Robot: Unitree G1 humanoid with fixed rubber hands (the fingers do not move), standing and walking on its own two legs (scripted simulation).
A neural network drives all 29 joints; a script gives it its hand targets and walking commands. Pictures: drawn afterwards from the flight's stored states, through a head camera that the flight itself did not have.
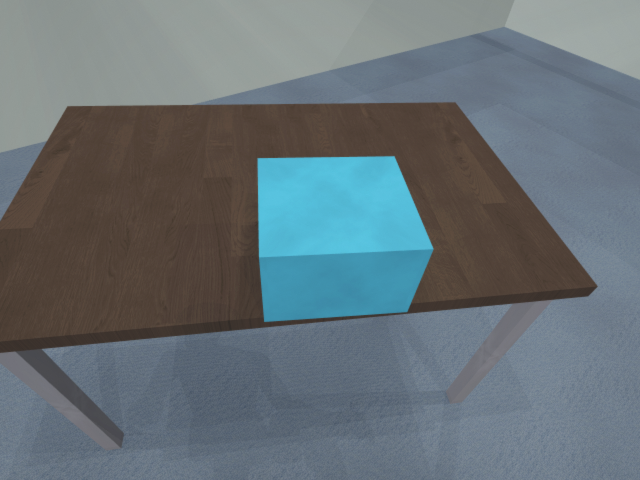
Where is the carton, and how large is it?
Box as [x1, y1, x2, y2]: [258, 156, 433, 321]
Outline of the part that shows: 394,156 258,158 259,263 264,321 407,311 433,249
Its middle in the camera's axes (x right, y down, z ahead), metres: +0.02 -0.01 +0.67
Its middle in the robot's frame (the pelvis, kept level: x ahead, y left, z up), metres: +0.53 -0.01 -0.01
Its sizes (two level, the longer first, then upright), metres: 0.246 0.227 0.164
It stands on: a table, 0.66 m high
